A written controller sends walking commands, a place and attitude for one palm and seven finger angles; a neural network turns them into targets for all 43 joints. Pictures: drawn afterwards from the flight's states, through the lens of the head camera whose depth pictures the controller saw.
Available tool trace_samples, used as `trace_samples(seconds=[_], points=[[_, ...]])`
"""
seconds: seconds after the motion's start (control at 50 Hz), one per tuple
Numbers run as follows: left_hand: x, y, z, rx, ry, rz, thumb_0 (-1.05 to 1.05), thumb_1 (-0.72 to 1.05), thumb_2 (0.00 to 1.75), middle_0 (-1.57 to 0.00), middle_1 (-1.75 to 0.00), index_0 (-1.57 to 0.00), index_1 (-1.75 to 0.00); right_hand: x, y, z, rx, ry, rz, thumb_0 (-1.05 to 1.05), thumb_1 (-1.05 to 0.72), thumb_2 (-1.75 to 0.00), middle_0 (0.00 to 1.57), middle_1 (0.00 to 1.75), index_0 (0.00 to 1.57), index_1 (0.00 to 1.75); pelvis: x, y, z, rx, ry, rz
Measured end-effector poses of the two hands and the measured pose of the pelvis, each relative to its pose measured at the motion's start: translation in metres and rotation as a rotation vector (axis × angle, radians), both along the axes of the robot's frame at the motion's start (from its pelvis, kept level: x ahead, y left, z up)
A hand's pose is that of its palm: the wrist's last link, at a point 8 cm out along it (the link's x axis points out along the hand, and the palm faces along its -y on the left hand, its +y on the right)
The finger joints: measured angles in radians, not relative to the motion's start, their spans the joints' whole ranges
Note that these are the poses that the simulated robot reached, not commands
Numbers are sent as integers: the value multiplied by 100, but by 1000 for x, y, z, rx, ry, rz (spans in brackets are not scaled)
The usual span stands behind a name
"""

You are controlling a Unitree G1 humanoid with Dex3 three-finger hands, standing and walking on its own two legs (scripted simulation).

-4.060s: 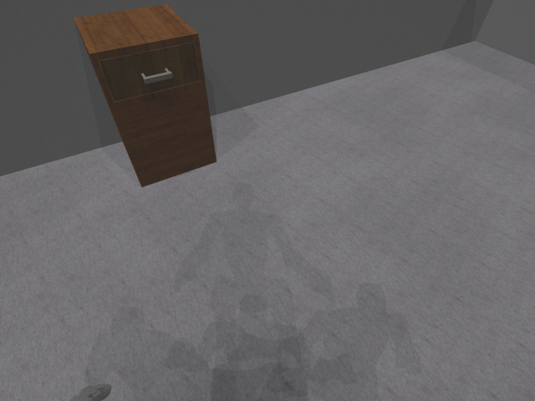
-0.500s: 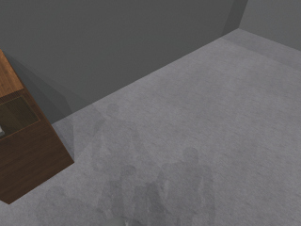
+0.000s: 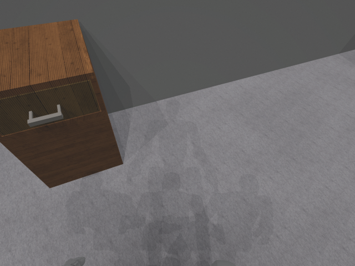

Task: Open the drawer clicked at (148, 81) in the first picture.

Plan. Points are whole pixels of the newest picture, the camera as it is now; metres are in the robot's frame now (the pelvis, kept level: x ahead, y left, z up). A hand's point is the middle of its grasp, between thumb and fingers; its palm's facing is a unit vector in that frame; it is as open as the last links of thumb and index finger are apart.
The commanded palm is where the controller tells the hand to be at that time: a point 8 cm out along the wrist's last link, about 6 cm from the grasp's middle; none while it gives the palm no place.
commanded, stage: turn to face it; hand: left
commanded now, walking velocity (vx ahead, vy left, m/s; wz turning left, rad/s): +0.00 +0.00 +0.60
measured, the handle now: (45, 114) +0.63 +0.54 -0.17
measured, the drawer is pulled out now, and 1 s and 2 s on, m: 0.00 0.00 0.00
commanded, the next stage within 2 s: take the last steps up to it in 0.54 s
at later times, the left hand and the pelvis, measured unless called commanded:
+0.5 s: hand out of the picture -0.03 +0.16 -0.17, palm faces +0.32 -0.91 -0.25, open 7.4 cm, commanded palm none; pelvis -0.02 -0.04 +0.00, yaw +18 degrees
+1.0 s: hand out of the picture -0.01 +0.20 -0.16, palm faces +0.39 -0.89 -0.23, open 7.4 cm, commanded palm none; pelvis +0.00 -0.01 +0.00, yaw +24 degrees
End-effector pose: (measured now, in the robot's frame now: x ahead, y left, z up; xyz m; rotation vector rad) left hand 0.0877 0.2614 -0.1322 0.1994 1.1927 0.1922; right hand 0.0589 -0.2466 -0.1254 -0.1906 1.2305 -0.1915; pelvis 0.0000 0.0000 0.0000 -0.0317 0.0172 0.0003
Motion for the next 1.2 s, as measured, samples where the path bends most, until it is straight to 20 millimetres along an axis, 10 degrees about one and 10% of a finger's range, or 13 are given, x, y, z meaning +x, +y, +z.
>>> trace_samples(seconds=[0.16, 0.36, 0.66, 0.82, 1.08, 1.2], points=[[-4, -30, 14, 50, -119, 56, 0, 91, 90, -20, -30, -20, -30, 12, -36, -23, 39, 6, 71, 0, -91, -90, 20, 30, 21, 30, -10, -36, -11, 31, -1, 108], [-80, -59, 20, 35, -34, 194, 0, 90, 90, -20, -30, -20, -30, 40, -57, -14, 26, 27, 197, 0, -91, -90, 19, 30, 20, 30, -13, -51, 1, 63, -19, 247], [-207, -23, -25, -59, 192, 424, 1, 91, 90, -20, -30, -20, -30, 95, 44, 6, -24, -71, 450, 0, -91, -90, 19, 30, 20, 30, -31, -8, -8, 24, -17, 358], [-195, -9, -6, -57, 114, 432, 1, 91, 90, -20, -30, -20, -30, 74, 66, 9, 22, -59, 458, 0, -91, -90, 20, 30, 21, 30, -30, 3, 5, 13, -26, 390], [-98, -30, 6, -6, -58, 374, 0, 91, 90, -20, -30, -20, -30, 10, 5, -37, 50, 220, 351, 0, -91, -90, 20, 30, 21, 30, 17, -14, -9, 65, -39, 430], [-115, -54, 13, -9, 5, 476, 0, 93, 90, -20, -30, -20, -30, 43, 4, -29, 67, 258, 376, 1, -91, -90, 20, 30, 20, 30, 47, -15, 4, 75, -42, 447]])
